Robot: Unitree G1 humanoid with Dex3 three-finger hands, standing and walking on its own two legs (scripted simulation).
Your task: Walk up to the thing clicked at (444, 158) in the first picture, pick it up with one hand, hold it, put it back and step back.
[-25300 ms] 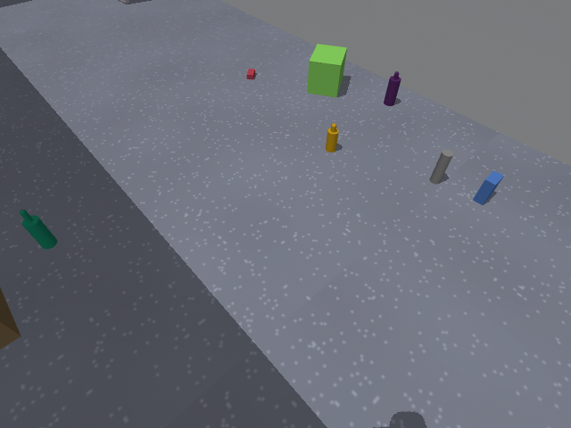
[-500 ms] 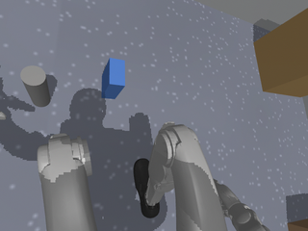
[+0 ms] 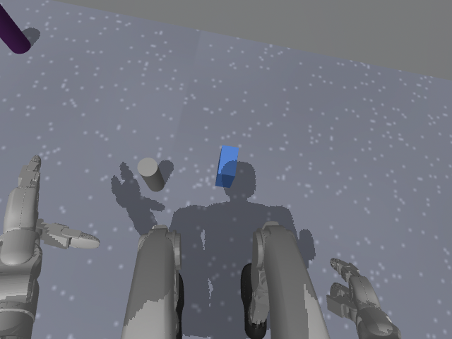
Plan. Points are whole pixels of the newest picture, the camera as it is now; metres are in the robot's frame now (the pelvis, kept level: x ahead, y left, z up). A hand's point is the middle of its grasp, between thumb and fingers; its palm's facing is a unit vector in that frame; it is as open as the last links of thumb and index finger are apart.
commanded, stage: home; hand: left
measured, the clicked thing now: (152, 176) +0.48 +0.19 -0.40
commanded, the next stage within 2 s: none
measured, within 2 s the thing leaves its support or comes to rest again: neither
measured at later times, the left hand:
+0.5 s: hand (28, 242) +0.26 +0.21 +0.11, palm faces +0.15 -0.93 -0.34, open 17.2 cm
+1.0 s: hand out of the picture +0.23 +0.20 +0.18, palm faces +0.16 -0.94 -0.29, open 17.4 cm
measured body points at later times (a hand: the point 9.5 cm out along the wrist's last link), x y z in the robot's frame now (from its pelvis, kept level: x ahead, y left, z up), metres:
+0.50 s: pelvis +0.06 +0.00 +0.19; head +0.12 +0.02 +0.64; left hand +0.25 +0.26 +0.13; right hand +0.22 -0.25 +0.11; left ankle +0.07 +0.12 -0.45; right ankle +0.09 -0.12 -0.45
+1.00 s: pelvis +0.07 +0.00 +0.23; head +0.10 +0.01 +0.68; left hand +0.22 +0.24 +0.20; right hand +0.26 -0.23 +0.16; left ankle +0.07 +0.12 -0.46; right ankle +0.09 -0.12 -0.46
